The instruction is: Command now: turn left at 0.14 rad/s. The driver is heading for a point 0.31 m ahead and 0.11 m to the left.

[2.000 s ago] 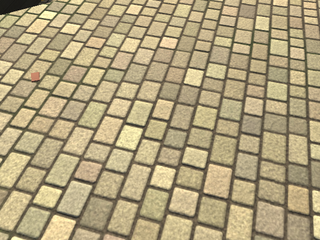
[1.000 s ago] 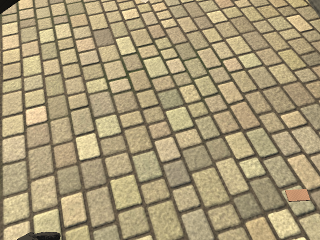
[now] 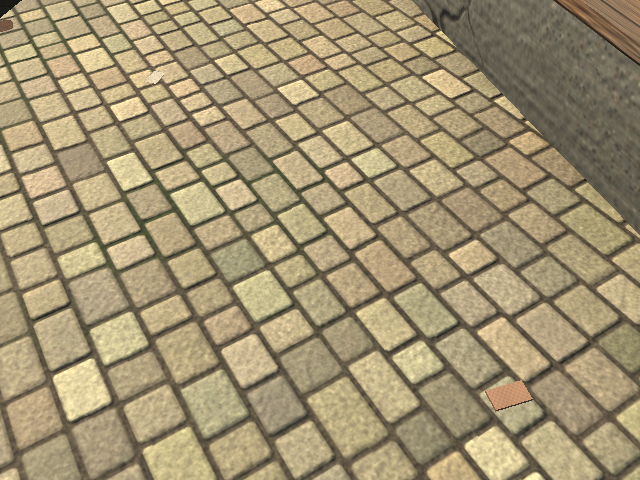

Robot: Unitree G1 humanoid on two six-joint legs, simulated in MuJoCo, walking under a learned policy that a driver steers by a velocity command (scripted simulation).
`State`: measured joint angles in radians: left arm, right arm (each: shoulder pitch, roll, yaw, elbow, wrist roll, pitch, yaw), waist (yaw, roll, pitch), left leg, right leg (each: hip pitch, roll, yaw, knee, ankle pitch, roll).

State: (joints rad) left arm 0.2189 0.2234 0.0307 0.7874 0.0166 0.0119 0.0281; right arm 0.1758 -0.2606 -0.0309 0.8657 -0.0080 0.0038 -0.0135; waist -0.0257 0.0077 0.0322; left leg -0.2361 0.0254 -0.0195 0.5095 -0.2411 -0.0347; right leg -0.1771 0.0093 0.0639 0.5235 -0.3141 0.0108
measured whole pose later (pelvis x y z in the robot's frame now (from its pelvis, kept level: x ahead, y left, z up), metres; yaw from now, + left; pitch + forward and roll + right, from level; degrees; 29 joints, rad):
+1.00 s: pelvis +0.07 +0.04 +0.01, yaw +31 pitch +2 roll +0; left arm 0.39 0.26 0.05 0.83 -0.01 -0.08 0.01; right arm 0.19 -0.30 -0.06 0.67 0.02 -0.02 0.02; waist 0.08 0.04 -0.01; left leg -0.64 0.06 -0.06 0.83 -0.12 -0.04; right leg 0.01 -0.02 -0.06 0.23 -0.28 0.00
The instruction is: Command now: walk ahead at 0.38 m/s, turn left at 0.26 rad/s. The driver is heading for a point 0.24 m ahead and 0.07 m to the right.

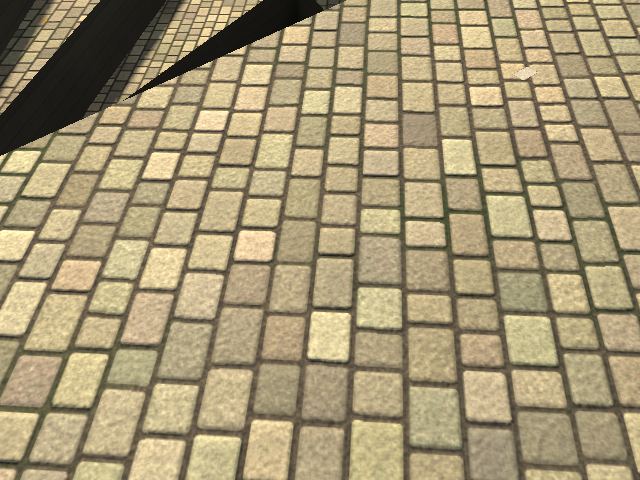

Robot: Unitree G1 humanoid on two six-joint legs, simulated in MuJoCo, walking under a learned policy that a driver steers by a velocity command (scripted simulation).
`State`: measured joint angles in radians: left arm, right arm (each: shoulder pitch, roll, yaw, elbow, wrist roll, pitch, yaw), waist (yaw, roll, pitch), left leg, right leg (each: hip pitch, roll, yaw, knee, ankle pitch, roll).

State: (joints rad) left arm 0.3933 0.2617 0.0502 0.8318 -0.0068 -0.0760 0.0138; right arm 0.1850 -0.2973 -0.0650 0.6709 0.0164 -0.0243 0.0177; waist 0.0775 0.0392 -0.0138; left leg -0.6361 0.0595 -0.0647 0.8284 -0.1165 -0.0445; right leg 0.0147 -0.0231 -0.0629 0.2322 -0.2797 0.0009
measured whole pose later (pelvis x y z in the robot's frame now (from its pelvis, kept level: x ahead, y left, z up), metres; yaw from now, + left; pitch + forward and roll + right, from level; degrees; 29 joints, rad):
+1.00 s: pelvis +0.20 +0.05 -0.01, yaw +1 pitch -2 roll +0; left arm 0.14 0.25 0.03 0.97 0.00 0.00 0.03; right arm 0.18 -0.25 -0.03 0.96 0.00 0.02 -0.02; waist 0.00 0.00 0.05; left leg -0.13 -0.02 0.03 0.47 -0.30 0.02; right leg -0.19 -0.02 0.01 0.49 -0.26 0.02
